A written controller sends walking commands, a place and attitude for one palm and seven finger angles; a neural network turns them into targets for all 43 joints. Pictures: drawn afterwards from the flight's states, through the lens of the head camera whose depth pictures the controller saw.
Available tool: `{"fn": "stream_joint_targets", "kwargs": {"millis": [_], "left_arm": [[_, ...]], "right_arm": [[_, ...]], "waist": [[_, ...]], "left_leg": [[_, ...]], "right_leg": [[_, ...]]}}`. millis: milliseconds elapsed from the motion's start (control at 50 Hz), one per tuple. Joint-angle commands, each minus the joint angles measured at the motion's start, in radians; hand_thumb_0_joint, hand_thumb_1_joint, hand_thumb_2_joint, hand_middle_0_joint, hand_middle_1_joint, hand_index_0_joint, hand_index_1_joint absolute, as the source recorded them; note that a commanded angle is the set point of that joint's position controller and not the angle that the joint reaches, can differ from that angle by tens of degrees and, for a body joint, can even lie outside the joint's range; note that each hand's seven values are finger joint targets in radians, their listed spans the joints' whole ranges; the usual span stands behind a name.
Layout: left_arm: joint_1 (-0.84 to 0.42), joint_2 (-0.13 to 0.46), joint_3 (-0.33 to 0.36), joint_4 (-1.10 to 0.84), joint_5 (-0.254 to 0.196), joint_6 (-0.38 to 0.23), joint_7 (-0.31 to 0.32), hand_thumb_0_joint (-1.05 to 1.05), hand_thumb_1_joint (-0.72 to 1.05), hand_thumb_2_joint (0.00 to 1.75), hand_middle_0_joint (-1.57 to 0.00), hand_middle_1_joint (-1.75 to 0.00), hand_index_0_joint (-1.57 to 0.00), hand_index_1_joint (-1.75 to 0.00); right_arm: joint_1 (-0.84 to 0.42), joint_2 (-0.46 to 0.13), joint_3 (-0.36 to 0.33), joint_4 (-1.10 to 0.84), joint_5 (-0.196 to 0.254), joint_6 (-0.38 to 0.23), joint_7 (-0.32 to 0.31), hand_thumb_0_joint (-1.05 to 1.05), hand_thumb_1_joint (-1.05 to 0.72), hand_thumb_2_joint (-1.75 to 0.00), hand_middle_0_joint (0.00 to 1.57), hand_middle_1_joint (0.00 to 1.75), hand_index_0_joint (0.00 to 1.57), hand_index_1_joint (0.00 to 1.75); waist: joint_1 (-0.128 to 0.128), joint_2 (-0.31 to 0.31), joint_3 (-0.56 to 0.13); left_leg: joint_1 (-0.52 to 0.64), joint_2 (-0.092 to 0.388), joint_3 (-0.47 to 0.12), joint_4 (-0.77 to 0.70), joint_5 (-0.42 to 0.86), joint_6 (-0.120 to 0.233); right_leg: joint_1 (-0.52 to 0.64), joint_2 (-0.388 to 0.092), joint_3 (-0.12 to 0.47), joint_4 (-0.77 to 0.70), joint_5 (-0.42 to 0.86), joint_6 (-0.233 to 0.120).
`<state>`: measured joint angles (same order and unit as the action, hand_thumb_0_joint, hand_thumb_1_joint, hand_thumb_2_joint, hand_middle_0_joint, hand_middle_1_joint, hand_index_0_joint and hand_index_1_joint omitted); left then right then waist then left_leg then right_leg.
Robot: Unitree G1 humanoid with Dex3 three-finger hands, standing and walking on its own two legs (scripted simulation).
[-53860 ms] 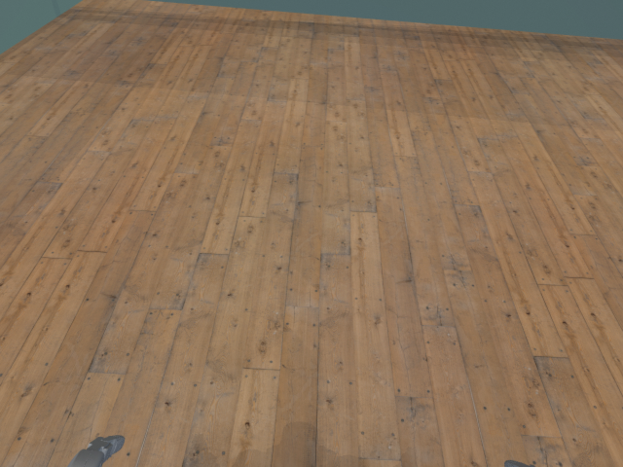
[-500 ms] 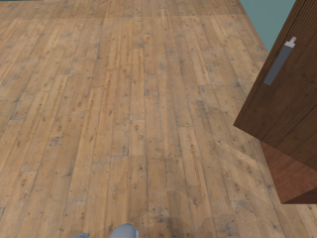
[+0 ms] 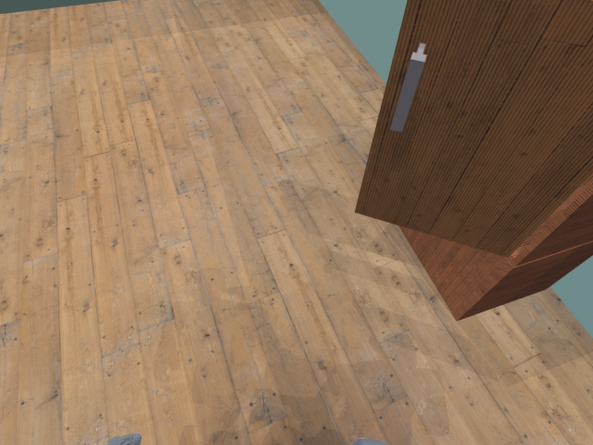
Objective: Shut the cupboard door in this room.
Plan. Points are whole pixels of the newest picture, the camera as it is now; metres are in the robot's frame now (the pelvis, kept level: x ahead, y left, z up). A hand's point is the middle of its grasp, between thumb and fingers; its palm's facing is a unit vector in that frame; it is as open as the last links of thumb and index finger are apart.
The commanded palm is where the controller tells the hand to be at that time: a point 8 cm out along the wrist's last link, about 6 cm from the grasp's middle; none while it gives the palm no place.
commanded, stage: turn to face it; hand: left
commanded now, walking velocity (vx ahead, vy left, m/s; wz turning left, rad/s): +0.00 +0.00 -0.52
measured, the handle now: (408, 88) +0.68 -0.16 +0.09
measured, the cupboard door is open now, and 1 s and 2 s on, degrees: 51 51 51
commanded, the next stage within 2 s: take the last steps up to it in 0.50 s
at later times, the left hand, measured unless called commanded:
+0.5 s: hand (189, 432) +0.15 +0.18 -0.18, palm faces -0.15 -0.97 -0.21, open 7.3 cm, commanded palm none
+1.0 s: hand (234, 411) +0.18 +0.11 -0.16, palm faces -0.28 -0.93 -0.24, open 7.3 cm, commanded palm none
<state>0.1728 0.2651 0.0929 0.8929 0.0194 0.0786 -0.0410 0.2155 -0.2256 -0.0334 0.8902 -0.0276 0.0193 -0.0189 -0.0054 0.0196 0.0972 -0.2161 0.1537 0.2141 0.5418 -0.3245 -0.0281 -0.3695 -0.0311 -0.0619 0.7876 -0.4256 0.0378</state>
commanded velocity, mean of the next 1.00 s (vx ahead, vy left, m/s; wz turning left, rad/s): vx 0.11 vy -0.06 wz -0.26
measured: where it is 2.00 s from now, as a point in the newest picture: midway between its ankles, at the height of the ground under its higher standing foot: (350, 441)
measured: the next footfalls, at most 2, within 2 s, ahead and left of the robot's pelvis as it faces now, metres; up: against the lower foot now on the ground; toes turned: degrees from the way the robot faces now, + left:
right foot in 0.06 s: +0.03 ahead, -0.13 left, +0.00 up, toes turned -7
left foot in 0.48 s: +0.11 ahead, +0.11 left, +0.00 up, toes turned -8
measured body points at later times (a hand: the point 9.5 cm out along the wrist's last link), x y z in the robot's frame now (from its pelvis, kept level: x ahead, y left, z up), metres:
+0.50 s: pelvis +0.04 +0.00 -0.01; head +0.07 +0.01 +0.44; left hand +0.16 +0.23 -0.16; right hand +0.06 -0.26 -0.14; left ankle +0.07 +0.11 -0.74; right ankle -0.01 -0.12 -0.73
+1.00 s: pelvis +0.08 -0.06 +0.00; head +0.09 -0.08 +0.45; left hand +0.20 +0.16 -0.14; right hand -0.01 -0.31 -0.15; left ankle +0.09 +0.07 -0.67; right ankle +0.00 -0.12 -0.74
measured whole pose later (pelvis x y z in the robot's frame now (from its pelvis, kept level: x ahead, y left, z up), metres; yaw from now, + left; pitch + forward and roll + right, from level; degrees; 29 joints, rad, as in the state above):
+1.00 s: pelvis +0.08 -0.06 +0.00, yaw -19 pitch +1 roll +0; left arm 0.27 0.19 0.06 0.99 0.02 0.00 -0.01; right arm 0.29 -0.25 -0.06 1.05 -0.03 0.04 -0.01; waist -0.02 0.03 0.01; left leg -0.46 0.09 0.08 1.04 -0.44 -0.04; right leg -0.13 0.02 -0.07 0.43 -0.32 -0.06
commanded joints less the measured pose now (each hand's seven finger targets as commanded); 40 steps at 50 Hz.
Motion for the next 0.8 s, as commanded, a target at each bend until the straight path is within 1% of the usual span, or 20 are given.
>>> {"fn": "stream_joint_targets", "kwargs": {"millis": [0,20,40,60,80,100,140,180,340,400,420,440,460,480,500,520,580,660,720,780], "left_arm": [[0.073,0.078,0.012,-0.060,0.001,-0.044,0.004,0.00,0.90,0.90,-0.20,-0.30,-0.20,-0.30],[0.150,0.174,0.025,-0.039,0.011,-0.059,0.016,0.00,0.90,0.90,-0.20,-0.30,-0.20,-0.30],[0.197,0.264,0.043,-0.022,0.009,-0.068,0.033,0.00,0.90,0.90,-0.20,-0.30,-0.20,-0.30],[0.211,0.269,0.039,-0.017,-0.003,-0.065,0.045,0.00,0.90,0.90,-0.20,-0.30,-0.20,-0.30],[0.143,0.228,0.033,-0.032,-0.001,-0.062,0.052,0.00,0.90,0.90,-0.20,-0.30,-0.20,-0.30],[0.073,0.201,0.031,-0.050,0.001,-0.062,0.058,0.00,0.90,0.90,-0.20,-0.30,-0.20,-0.30],[0.000,0.147,0.009,-0.069,-0.003,-0.065,0.060,0.00,0.90,0.90,-0.20,-0.30,-0.20,-0.30],[0.013,0.141,0.006,-0.067,-0.002,-0.074,0.057,0.00,0.90,0.90,-0.20,-0.30,-0.20,-0.30],[0.042,0.158,0.015,-0.043,0.008,-0.069,0.059,0.00,0.90,0.90,-0.20,-0.30,-0.20,-0.30],[0.002,0.142,0.011,-0.040,-0.001,-0.061,0.059,0.00,0.90,0.90,-0.20,-0.30,-0.20,-0.30],[0.000,0.111,0.007,-0.039,-0.004,-0.058,0.058,0.00,0.90,0.90,-0.20,-0.30,-0.20,-0.30],[0.038,0.061,-0.004,-0.045,-0.011,-0.052,0.055,0.00,0.90,0.90,-0.20,-0.30,-0.20,-0.30],[0.065,0.025,-0.011,-0.049,-0.017,-0.049,0.053,0.00,0.90,0.90,-0.20,-0.30,-0.20,-0.30],[0.048,0.050,-0.008,-0.051,-0.010,-0.046,0.052,0.00,0.90,0.90,-0.20,-0.30,-0.20,-0.30],[0.037,0.045,-0.004,-0.045,-0.002,-0.040,0.046,0.00,0.90,0.90,-0.20,-0.30,-0.20,-0.30],[0.032,0.045,-0.001,-0.031,0.002,-0.039,0.041,0.00,0.90,0.90,-0.20,-0.30,-0.20,-0.30],[0.042,0.027,-0.005,-0.012,-0.002,-0.032,0.034,0.00,0.90,0.90,-0.20,-0.30,-0.20,-0.30],[0.002,0.002,-0.014,-0.010,0.000,-0.032,0.016,0.00,0.90,0.90,-0.20,-0.30,-0.20,-0.30],[-0.043,0.005,-0.015,-0.021,0.007,-0.039,0.000,0.00,0.90,0.90,-0.20,-0.30,-0.20,-0.30],[0.029,0.003,-0.009,0.011,0.008,-0.048,-0.010,0.00,0.90,0.90,-0.20,-0.30,-0.20,-0.30]], "right_arm": [[0.003,-0.218,-0.068,-0.053,0.006,-0.011,-0.006,0.00,-0.90,-0.90,0.20,0.30,0.20,0.30],[0.005,-0.164,-0.058,-0.069,0.017,-0.008,0.003,0.00,-0.90,-0.90,0.20,0.30,0.20,0.30],[-0.064,-0.095,-0.035,-0.119,0.016,-0.006,0.004,0.00,-0.90,-0.90,0.20,0.30,0.20,0.30],[-0.066,-0.129,-0.032,-0.114,0.018,0.013,-0.007,0.00,-0.90,-0.90,0.20,0.30,0.20,0.30],[-0.071,-0.121,-0.036,-0.105,0.018,0.018,-0.007,0.00,-0.90,-0.90,0.20,0.30,0.20,0.30],[-0.053,-0.118,-0.039,-0.088,0.015,0.016,-0.007,0.00,-0.90,-0.90,0.20,0.30,0.20,0.30],[-0.020,-0.126,-0.037,-0.051,0.010,0.012,0.001,0.00,-0.90,-0.90,0.20,0.30,0.20,0.30],[0.002,-0.103,-0.033,-0.036,0.009,0.014,0.005,0.00,-0.90,-0.90,0.20,0.30,0.20,0.30],[-0.011,-0.080,-0.024,-0.037,0.018,0.003,-0.001,0.00,-0.90,-0.90,0.20,0.30,0.20,0.30],[0.062,-0.074,-0.021,-0.008,0.018,-0.008,-0.007,0.00,-0.90,-0.90,0.20,0.30,0.20,0.30],[0.094,-0.093,-0.024,0.008,0.017,-0.016,-0.008,0.00,-0.90,-0.90,0.20,0.30,0.20,0.30],[0.121,-0.164,-0.032,0.013,0.006,-0.028,-0.012,0.00,-0.90,-0.90,0.20,0.30,0.20,0.30],[0.127,-0.227,-0.041,0.002,-0.002,-0.029,-0.017,0.00,-0.90,-0.90,0.20,0.30,0.20,0.30],[0.115,-0.219,-0.039,-0.006,-0.010,-0.020,-0.022,0.00,-0.90,-0.90,0.20,0.30,0.20,0.30],[0.080,-0.189,-0.029,-0.010,-0.010,-0.026,-0.028,0.00,-0.90,-0.90,0.20,0.30,0.20,0.30],[0.063,-0.168,-0.021,-0.010,-0.010,-0.031,-0.032,0.00,-0.90,-0.90,0.20,0.30,0.20,0.30],[0.039,-0.137,-0.015,-0.003,-0.008,-0.028,-0.034,0.00,-0.90,-0.90,0.20,0.30,0.20,0.30],[0.110,-0.164,-0.035,0.027,-0.014,-0.025,-0.027,0.00,-0.90,-0.90,0.20,0.30,0.20,0.30],[0.122,-0.182,-0.052,0.046,-0.016,-0.025,-0.020,0.00,-0.90,-0.90,0.20,0.30,0.20,0.30],[0.092,-0.204,-0.061,0.057,-0.012,-0.026,-0.017,0.00,-0.90,-0.90,0.20,0.30,0.20,0.30]], "waist": [[0.037,0.148,-0.167],[0.077,-0.088,-0.214],[0.103,-0.328,-0.172],[0.104,-0.267,-0.184],[0.075,-0.221,-0.122],[0.045,-0.291,-0.114],[0.007,-0.221,-0.132],[-0.003,-0.156,-0.158],[0.015,-0.166,-0.155],[-0.026,-0.162,-0.134],[-0.037,-0.104,-0.139],[-0.031,0.101,-0.171],[-0.021,0.280,-0.171],[-0.030,0.201,-0.147],[-0.014,0.155,-0.106],[-0.005,0.201,-0.106],[0.007,0.189,-0.119],[-0.037,0.154,-0.151],[-0.057,0.149,-0.102],[-0.020,0.132,-0.109]], "left_leg": [[0.008,0.167,-0.066,0.055,0.412,0.055],[-0.147,0.074,-0.008,0.254,0.182,-0.007],[-0.387,-0.079,-0.033,0.484,-0.335,-0.052],[-0.394,-0.058,-0.183,0.611,-0.329,-0.041],[-0.431,-0.043,-0.225,0.654,-0.249,-0.037],[-0.460,-0.038,-0.229,0.661,-0.194,-0.043],[-0.388,-0.030,-0.217,0.626,-0.080,-0.056],[-0.338,-0.056,-0.196,0.559,-0.051,-0.065],[-0.233,-0.098,-0.174,0.246,-0.079,-0.056],[-0.038,-0.124,-0.161,-0.004,0.100,-0.041],[0.069,-0.092,-0.186,-0.110,0.192,-0.031],[0.150,0.067,-0.356,-0.180,0.328,0.027],[0.143,0.250,-0.530,-0.219,0.488,0.139],[0.053,0.281,-0.530,-0.239,0.409,0.207],[0.032,0.244,-0.487,-0.257,0.429,0.201],[0.029,0.213,-0.458,-0.245,0.496,0.195],[0.076,0.140,-0.289,-0.195,0.608,0.170],[0.142,0.171,-0.297,-0.239,0.279,0.164],[0.094,0.197,-0.315,-0.269,0.050,0.161],[0.024,0.183,-0.272,-0.215,-0.041,0.129]], "right_leg": [[0.221,0.017,-0.029,-0.310,0.249,-0.042],[0.390,-0.148,0.180,-0.425,0.421,-0.096],[0.415,-0.356,0.491,-0.438,0.810,-0.211],[0.351,-0.392,0.482,-0.450,0.745,-0.278],[0.293,-0.335,0.435,-0.474,0.580,-0.272],[0.285,-0.294,0.426,-0.482,0.505,-0.253],[0.251,-0.219,0.277,-0.441,0.589,-0.219],[0.246,-0.191,0.242,-0.419,0.682,-0.211],[0.245,-0.205,0.319,-0.398,0.642,-0.240],[0.129,-0.153,0.314,-0.342,0.557,-0.177],[0.055,-0.111,0.285,-0.293,0.460,-0.135],[-0.028,0.003,0.204,-0.174,0.248,-0.078],[-0.085,0.073,0.090,0.002,-0.108,-0.032],[-0.057,0.058,0.115,0.167,-0.192,-0.036],[-0.096,0.041,0.132,0.250,-0.137,-0.030],[-0.114,0.024,0.125,0.294,-0.107,-0.024],[-0.092,0.017,0.095,0.245,-0.055,-0.010],[-0.085,0.021,0.033,0.110,-0.043,-0.015],[-0.045,0.017,0.005,-0.038,-0.040,-0.027],[0.108,0.044,-0.037,-0.240,0.070,-0.042]]}}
